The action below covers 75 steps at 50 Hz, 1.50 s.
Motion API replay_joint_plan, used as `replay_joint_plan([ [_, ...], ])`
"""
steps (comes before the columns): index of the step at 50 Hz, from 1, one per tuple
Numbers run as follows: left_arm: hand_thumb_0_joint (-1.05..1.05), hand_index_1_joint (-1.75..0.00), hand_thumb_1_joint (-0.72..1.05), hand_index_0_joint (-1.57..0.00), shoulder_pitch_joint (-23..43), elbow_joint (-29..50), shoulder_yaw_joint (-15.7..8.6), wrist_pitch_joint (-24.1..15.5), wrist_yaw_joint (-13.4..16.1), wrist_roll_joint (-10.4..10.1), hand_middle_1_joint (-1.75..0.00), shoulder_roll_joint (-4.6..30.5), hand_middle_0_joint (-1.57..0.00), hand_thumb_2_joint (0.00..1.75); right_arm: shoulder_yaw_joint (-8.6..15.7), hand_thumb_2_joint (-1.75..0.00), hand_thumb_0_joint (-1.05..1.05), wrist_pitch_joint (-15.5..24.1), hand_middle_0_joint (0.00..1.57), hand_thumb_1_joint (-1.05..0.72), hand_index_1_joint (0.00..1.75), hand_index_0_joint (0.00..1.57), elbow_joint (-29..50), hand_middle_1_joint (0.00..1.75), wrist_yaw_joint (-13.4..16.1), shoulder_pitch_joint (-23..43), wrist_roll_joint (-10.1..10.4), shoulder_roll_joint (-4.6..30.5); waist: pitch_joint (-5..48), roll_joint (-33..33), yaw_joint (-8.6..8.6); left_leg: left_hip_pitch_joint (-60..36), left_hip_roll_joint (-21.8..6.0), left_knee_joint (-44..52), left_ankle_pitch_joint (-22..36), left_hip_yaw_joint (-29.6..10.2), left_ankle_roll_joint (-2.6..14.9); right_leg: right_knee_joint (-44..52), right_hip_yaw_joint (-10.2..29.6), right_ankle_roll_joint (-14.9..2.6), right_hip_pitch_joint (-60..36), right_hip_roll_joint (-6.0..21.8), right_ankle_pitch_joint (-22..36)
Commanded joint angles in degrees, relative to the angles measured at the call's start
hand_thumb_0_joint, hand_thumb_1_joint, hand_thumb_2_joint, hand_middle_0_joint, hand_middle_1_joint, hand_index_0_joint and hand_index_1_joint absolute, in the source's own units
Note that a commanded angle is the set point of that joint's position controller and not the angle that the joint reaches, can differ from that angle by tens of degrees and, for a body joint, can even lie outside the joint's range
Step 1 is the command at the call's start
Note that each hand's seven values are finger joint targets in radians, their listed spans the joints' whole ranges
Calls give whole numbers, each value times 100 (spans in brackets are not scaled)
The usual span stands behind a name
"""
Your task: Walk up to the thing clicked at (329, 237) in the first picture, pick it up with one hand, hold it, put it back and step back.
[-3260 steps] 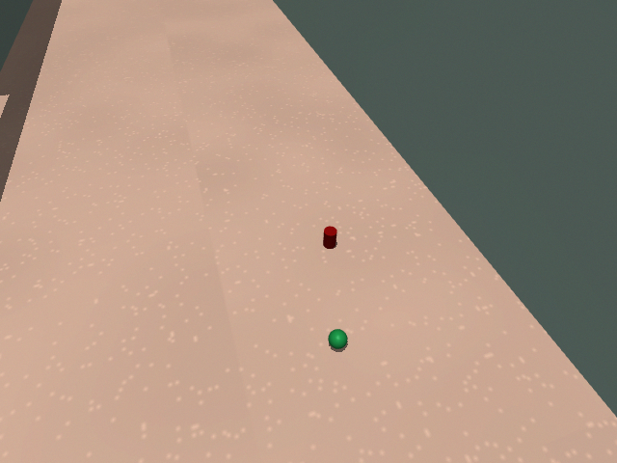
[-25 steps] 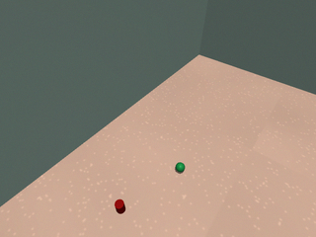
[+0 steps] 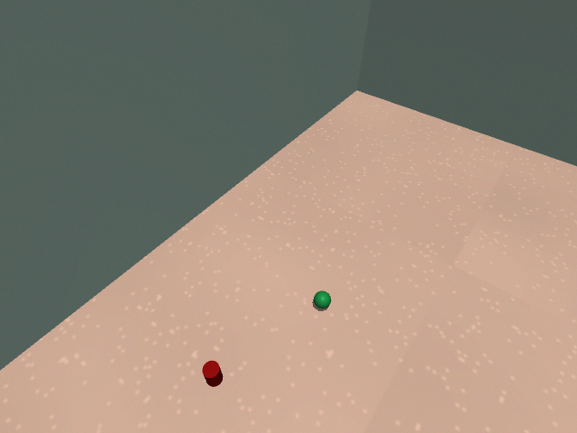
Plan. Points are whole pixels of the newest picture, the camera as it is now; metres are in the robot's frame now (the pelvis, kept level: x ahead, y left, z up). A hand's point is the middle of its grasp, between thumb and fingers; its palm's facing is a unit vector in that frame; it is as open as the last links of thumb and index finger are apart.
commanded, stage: stand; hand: left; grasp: from above
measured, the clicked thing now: (212, 373) +0.47 +0.25 -0.74
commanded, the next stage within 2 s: step back in 1.12 s
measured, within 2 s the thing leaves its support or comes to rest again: neither
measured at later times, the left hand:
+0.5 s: hand out of the picture +0.09 +0.24 -0.16, palm faces +0.01 -0.94 -0.34, open 7.3 cm
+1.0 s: hand out of the picture +0.08 +0.24 -0.16, palm faces -0.01 -0.94 -0.34, open 7.3 cm
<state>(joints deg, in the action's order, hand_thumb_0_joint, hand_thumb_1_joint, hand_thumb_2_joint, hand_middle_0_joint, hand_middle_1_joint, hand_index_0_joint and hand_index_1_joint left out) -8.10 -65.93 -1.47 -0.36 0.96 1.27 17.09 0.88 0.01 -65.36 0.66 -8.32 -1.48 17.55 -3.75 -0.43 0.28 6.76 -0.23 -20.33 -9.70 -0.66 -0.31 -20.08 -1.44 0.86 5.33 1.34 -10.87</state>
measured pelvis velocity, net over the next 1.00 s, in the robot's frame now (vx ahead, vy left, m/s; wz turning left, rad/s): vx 0.01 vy -0.01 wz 0.00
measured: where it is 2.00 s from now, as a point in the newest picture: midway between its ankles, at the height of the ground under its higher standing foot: outside the picture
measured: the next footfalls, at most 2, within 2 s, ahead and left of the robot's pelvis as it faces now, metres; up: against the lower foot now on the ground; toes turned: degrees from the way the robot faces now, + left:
right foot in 1.80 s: -0.06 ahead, -0.09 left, +0.00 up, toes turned -1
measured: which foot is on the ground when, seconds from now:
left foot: down 0.00-1.00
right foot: down 0.00-1.00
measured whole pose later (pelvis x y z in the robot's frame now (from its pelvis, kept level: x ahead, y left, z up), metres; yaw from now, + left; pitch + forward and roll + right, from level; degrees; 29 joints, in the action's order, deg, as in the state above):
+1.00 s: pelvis +0.01 -0.01 +0.00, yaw +0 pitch -3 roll +0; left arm -6.6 -65.4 -1.0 -0.8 0.3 1.0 18.7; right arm 0.5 0.3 -65.7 0.1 -6.5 -1.2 18.8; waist -3.3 -0.2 0.0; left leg 5.7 -1.0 -17.9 -9.4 -0.6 -1.1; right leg -18.0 -1.4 0.2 4.5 0.6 -10.7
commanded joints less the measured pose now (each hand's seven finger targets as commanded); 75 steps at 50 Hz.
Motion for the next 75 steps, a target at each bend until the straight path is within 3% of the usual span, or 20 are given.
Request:
replay_joint_plan([
  [1,0,-30,90,-20,254,355,-199,-109,62,-17,-30,1142,-20,90,205,-90,0,152,20,-90,30,20,318,30,66,242,31,1095,310,-12,4,-17,-611,391,677,-535,158,435,513,-156,7,581,463],
  [3,0,-30,90,-20,269,311,-190,-107,60,-24,-30,1123,-20,90,189,-90,0,140,20,-90,30,20,283,30,71,244,28,1068,224,63,-11,59,-594,426,447,-522,159,478,522,-142,41,568,280],
  [10,0,-30,90,-20,360,344,-207,-102,51,-37,-30,1159,-20,90,180,-90,0,173,20,-90,30,20,278,30,77,287,33,1145,452,-61,-8,-100,-643,415,901,-483,150,393,506,-147,-125,603,777],
  [17,0,-30,90,-20,370,293,-191,-98,37,-32,-30,1171,-20,90,177,-90,0,167,20,-90,30,20,258,30,72,351,44,1142,250,143,-14,-86,-636,508,702,-511,103,477,457,-136,46,563,464],
  [24,0,-30,90,-20,420,371,-198,-134,47,-37,-30,1229,-20,90,201,-90,0,179,20,-90,30,20,302,30,67,457,52,1248,636,-29,-11,-332,-697,340,1341,-457,143,383,469,-141,-188,638,1224],
  [33,0,-30,90,-20,471,395,-188,-139,42,-44,-30,1280,-20,90,180,-90,0,155,20,-90,30,20,310,30,56,468,53,1233,489,52,-37,-233,-696,416,1118,-447,126,441,465,-138,-137,628,1093],
  [41,0,-30,90,-20,443,385,-182,-135,10,-39,-30,1321,-20,90,186,-90,0,140,20,-90,30,20,287,30,21,444,57,1246,247,57,-43,-51,-655,563,418,-469,93,610,508,-158,67,583,263],
  [55,0,-30,90,-20,402,454,-145,-158,-2,-45,-30,1364,-20,90,196,-90,0,150,20,-90,30,20,294,30,4,396,54,1297,442,9,-47,-129,-701,516,657,-474,101,547,550,-204,-38,614,522],
  [56,0,-30,90,-20,371,548,-435,-103,22,-145,-30,1836,-20,90,278,-90,0,59,20,-90,30,20,414,30,-23,599,91,1636,-129,54,-39,359,-564,-183,1479,-531,214,106,645,-245,366,560,1602],
  [57,0,-30,90,-20,235,612,-459,-85,46,-171,-30,1834,-20,90,267,-90,0,26,20,-90,30,20,509,30,-18,535,143,1523,69,69,-41,359,-508,-472,1625,-425,217,-24,609,-323,267,619,1995],
  [60,0,-30,90,-20,315,859,-512,-41,60,-163,-30,1893,-20,90,293,-90,0,-51,20,-90,30,20,644,30,-24,353,183,1423,449,390,-96,384,-166,-1309,1211,-164,169,-35,949,-767,334,998,2385],
  [63,0,-30,90,-20,751,1256,-558,22,80,-55,-30,2002,-20,90,389,-90,0,-173,20,-90,30,20,757,30,-45,35,143,1454,728,987,-177,540,203,-2464,-1116,-54,172,-53,1458,-1396,634,1726,2367],
  [65,0,-30,90,-20,981,1483,-568,55,73,27,-30,2011,-20,90,424,-90,0,-228,20,-90,30,20,854,30,-82,-270,120,1443,750,1212,-293,581,100,-2795,-1873,-264,284,-303,1396,-1491,920,1864,2275],
  [67,0,-30,90,-20,1098,1612,-513,102,65,2,-30,1845,-20,90,443,-90,0,-178,20,-90,30,20,905,30,-94,-367,154,1424,735,1064,-367,570,6,-1885,-972,-213,301,-866,946,-1130,785,1429,2211],
  [68,0,-30,90,-20,977,1635,-483,150,57,-32,-30,1751,-20,90,472,-90,0,-119,20,-90,30,20,956,30,-71,-287,132,1551,738,527,-312,568,-242,-1118,1057,-348,307,-1386,603,-816,709,963,1897],
  [69,0,-30,90,-20,906,1716,-430,191,59,-119,-30,1521,-20,90,516,-90,0,-73,20,-90,30,20,1052,30,-41,-108,74,1808,706,-358,-234,548,-877,-538,2572,-1121,522,-2248,236,-443,925,219,1199],
  [70,0,-30,90,-20,923,1767,-404,234,94,-146,-30,1359,-20,90,608,-90,0,-49,20,-90,30,20,1114,30,-19,-97,22,2157,550,-1057,-282,-21,-1409,-216,3580,-1982,831,-2977,295,-284,1900,-602,-763],
  [71,0,-30,90,-20,675,1718,-437,304,125,-98,-30,1350,-20,90,601,-90,0,-18,20,-90,30,20,1109,30,7,-242,-28,2085,674,-753,-204,-251,-1687,-315,3797,-2131,1172,-3610,792,-306,2057,-685,-2430],
  [72,0,-30,90,-20,497,1739,-401,312,144,-92,-30,1325,-20,90,601,-90,0,-1,20,-90,30,20,1202,30,32,-207,-12,2132,712,-721,-193,-378,-1810,-506,4499,-2081,1319,-4044,960,-306,2264,-706,-2687],
  [75,0,-30,90,-20,524,1668,-444,322,176,-116,-30,1502,-20,90,579,-90,0,-17,20,-90,30,20,1483,30,108,321,-59,1931,570,-843,-76,-103,-1463,-518,3683,-1597,1091,-4625,1340,-294,2261,-657,-2246],
])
